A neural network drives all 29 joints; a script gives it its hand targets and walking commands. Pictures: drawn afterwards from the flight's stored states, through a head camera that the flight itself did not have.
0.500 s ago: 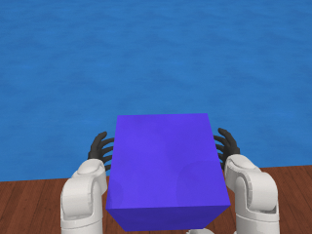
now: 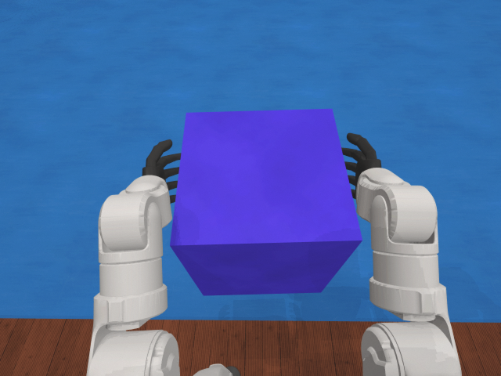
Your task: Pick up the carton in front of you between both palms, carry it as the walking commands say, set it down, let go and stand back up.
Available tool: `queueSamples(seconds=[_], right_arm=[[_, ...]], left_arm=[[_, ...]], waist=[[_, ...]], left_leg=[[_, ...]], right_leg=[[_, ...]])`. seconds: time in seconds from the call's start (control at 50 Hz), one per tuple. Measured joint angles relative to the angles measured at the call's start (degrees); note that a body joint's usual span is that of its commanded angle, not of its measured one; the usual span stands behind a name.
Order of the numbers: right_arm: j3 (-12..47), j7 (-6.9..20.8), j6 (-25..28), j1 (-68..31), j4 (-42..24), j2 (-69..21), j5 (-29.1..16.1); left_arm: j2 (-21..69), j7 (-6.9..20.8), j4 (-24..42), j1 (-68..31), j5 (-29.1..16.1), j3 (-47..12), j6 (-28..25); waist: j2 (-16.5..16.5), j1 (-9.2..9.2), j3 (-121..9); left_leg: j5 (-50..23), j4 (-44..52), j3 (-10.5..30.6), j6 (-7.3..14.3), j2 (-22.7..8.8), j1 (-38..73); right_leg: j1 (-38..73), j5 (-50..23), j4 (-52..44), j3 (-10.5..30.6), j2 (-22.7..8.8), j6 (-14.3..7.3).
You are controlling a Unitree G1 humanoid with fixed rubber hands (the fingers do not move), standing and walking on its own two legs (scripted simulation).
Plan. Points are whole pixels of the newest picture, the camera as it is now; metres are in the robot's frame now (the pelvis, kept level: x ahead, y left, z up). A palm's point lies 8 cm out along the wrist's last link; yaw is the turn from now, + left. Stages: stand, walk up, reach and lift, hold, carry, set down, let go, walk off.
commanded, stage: carry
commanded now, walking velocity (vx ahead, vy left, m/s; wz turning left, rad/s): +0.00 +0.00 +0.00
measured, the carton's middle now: (260, 212) +0.36 +0.01 +0.04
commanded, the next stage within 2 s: none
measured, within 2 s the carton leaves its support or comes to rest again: neither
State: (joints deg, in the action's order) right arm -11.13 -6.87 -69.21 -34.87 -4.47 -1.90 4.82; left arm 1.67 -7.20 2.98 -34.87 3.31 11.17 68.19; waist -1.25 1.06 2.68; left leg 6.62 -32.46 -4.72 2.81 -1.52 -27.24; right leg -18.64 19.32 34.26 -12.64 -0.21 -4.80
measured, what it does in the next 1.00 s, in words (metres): walks ahead: right foot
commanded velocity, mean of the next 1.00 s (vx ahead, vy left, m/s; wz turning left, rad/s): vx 0.00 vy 0.00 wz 0.00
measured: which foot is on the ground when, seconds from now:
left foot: down 0.00-1.00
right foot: down 0.00-0.54, up 0.56-0.66, down 0.68-1.00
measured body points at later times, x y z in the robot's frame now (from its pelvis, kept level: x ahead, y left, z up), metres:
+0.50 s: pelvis +0.10 +0.00 +0.02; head +0.19 -0.01 +0.46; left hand +0.49 +0.14 +0.11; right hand +0.48 -0.17 +0.10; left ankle +0.09 +0.10 -0.72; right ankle -0.01 -0.07 -0.71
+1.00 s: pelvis +0.13 -0.03 +0.00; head +0.16 -0.03 +0.45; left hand +0.50 +0.13 +0.11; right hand +0.50 -0.17 +0.11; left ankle +0.09 +0.10 -0.73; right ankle +0.14 -0.10 -0.73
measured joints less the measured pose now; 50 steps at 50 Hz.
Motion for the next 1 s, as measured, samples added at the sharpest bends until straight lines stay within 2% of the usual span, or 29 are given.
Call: queueSamples(seconds=[0.06,0.16,0.3,0.38,0.44,0.5,0.54,0.58,0.6,0.64,0.68,0.7,0.76,0.8,0.88,1.0], right_arm=[[-0.8,0.0,0.8,-2.4,5.0,0.1,0.1],[-1.4,-0.1,0.3,-3.2,8.2,0.3,-0.2],[-2.1,-0.6,-0.1,-2.5,2.8,-0.4,-0.7],[-2.2,-0.7,0.2,-2.5,1.2,-1.0,-0.7],[-1.9,-0.7,0.6,-2.4,0.7,-0.9,-0.9],[-1.9,-0.8,0.7,-1.6,0.0,-1.0,-1.0],[-1.9,-0.8,0.7,-1.7,-0.1,-1.3,-0.9],[-1.6,-0.8,1.0,-2.3,0.2,-1.7,-0.6],[-1.4,-0.8,1.2,-2.5,0.3,-1.8,-0.5],[-1.2,-0.9,1.1,-2.5,0.4,-1.8,-0.4],[-1.0,-0.9,0.9,-2.0,0.6,-1.4,-0.6],[-0.8,-0.8,1.0,-1.7,1.2,-0.8,-0.9],[-0.8,-0.8,0.8,-0.8,4.1,0.4,-1.8],[-0.6,-0.8,0.4,-1.0,6.2,0.8,-2.0],[0.2,-0.8,0.3,-2.2,8.2,1.1,-1.9],[-0.2,-0.8,0.0,-2.9,9.5,0.6,-1.2]], left_arm=[[-1.4,0.0,-4.6,-2.8,-0.1,0.3,0.3],[-1.5,0.0,-7.9,-4.2,0.3,0.8,1.2],[0.0,-0.1,-2.7,-3.7,0.7,1.9,1.4],[0.7,-0.1,-0.2,-2.9,0.7,2.7,1.1],[1.1,-0.1,0.8,-2.5,0.8,3.2,0.8],[1.7,-0.1,1.4,-1.7,1.0,3.2,0.6],[1.4,-0.1,2.0,-1.2,0.8,3.0,0.5],[0.8,-0.1,2.7,-0.9,0.3,3.1,0.6],[0.6,0.0,2.9,-0.8,0.2,3.3,0.5],[0.8,0.0,2.9,-0.9,0.2,3.7,0.5],[1.1,0.1,2.0,-1.2,0.5,3.8,0.6],[1.6,0.1,1.3,-1.0,0.8,3.7,0.2],[2.5,0.2,-1.9,0.1,2.0,3.1,-0.2],[2.3,0.2,-3.3,0.7,2.2,2.6,-0.1],[0.7,0.3,-4.2,0.8,1.4,1.6,0.3],[-0.6,0.2,-6.3,-0.5,0.5,1.2,0.9]], waist=[[2.9,-0.85,-0.5],[2.5,-0.79,-0.9],[1.8,-1.42,1.1],[1.2,-1.8,1.0],[1.1,-1.59,1.0],[1.6,-1.51,0.9],[2.0,-2.08,1.0],[1.6,-3.03,1.0],[1.2,-3.37,1.1],[0.5,-3.64,1.1],[0.7,-3.36,0.4],[-0.1,-3.14,-0.1],[-1.3,-2.48,-1.7],[-1.1,-2.15,-2.5],[0.4,-1.65,-2.9],[1.4,-0.55,-3.9]], left_leg=[[4.4,-1.4,-1.3,-0.5,1.2,1.3],[7.2,-2.3,-2.0,-0.3,0.8,2.4],[5.9,-2.2,-2.3,0.9,1.0,3.0],[4.4,-1.4,-1.9,1.4,1.1,3.1],[3.6,-1.0,-2.1,1.2,1.1,3.4],[4.4,4.3,-2.7,0.2,1.3,7.3],[4.1,8.4,-2.8,0.0,1.6,9.8],[4.0,9.4,-1.1,0.5,1.8,10.4],[4.1,9.5,-0.3,0.6,1.7,10.5],[5.2,8.9,0.6,0.0,1.4,11.0],[8.5,6.2,0.6,-1.6,1.4,11.2],[10.7,4.3,0.9,-2.6,0.7,11.1],[14.1,1.4,1.8,-2.9,-0.2,11.1],[12.5,1.6,1.9,-3.0,-0.4,11.7],[13.9,0.7,1.9,-4.1,-0.5,11.9],[14.2,-0.6,1.8,-4.0,-0.6,11.2]], right_leg=[[0.4,2.5,3.2,1.8,-1.4,1.3],[2.8,4.1,0.5,3.2,-0.8,1.7],[2.6,1.3,1.7,3.7,-1.1,2.8],[5.4,0.5,-4.0,4.6,-0.4,3.3],[6.2,-0.5,-5.9,4.7,-0.3,2.8],[5.5,-1.6,-2.9,4.5,-0.7,2.1],[3.0,-3.4,2.6,4.5,-1.3,2.6],[-0.9,2.4,8.3,6.8,-0.5,3.6],[-2.4,5.1,8.2,8.1,0.1,3.7],[-3.5,3.1,1.6,9.4,0.5,3.8],[-2.6,-9.0,-6.7,9.3,-0.3,3.3],[-2.6,-9.9,-5.9,8.8,0.0,2.7],[-2.1,-4.5,-3.3,7.9,1.1,1.5],[-1.8,-3.0,-2.5,7.8,1.3,1.3],[-1.9,-2.2,-1.0,7.6,1.2,1.1],[-2.4,-2.1,-0.1,7.1,1.0,1.1]])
